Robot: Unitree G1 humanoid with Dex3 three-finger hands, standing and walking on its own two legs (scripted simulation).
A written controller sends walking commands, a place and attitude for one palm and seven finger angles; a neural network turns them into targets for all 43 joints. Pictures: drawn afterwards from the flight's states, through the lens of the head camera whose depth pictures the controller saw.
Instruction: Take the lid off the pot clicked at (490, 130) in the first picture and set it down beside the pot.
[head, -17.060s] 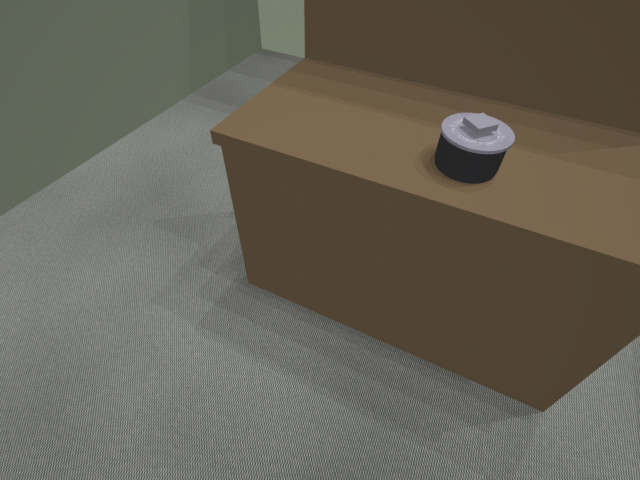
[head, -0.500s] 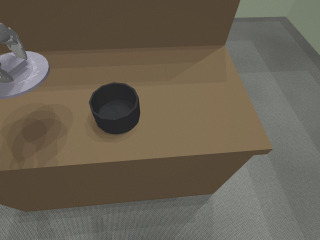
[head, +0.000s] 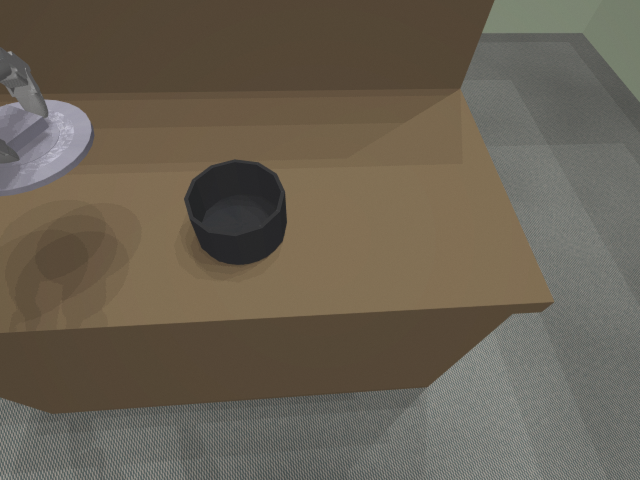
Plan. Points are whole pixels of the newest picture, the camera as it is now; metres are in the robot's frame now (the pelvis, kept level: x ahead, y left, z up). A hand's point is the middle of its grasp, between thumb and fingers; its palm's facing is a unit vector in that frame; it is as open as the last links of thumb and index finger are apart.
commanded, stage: lower the lid onto the table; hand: left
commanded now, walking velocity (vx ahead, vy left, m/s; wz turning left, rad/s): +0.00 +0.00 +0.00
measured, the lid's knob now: (9, 129) +0.49 +0.35 +0.15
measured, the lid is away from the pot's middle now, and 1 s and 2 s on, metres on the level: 0.23 0.24 0.22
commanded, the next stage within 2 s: none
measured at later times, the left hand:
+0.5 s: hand (6, 156) +0.45 +0.34 +0.15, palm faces -0.40 -0.13 -0.91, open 9.1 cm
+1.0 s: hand (20, 178) +0.45 +0.34 +0.11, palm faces -0.44 -0.11 -0.89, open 9.1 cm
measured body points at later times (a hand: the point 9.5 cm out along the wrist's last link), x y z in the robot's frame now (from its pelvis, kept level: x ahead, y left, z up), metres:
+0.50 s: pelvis -0.01 +0.00 +0.00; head +0.07 +0.01 +0.44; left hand +0.47 +0.34 +0.20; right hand +0.01 -0.29 -0.12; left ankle -0.01 +0.08 -0.74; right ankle -0.02 -0.16 -0.74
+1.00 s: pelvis -0.01 +0.01 -0.01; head +0.07 +0.03 +0.44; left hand +0.47 +0.35 +0.16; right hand +0.01 -0.28 -0.12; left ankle -0.01 +0.08 -0.74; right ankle -0.02 -0.16 -0.74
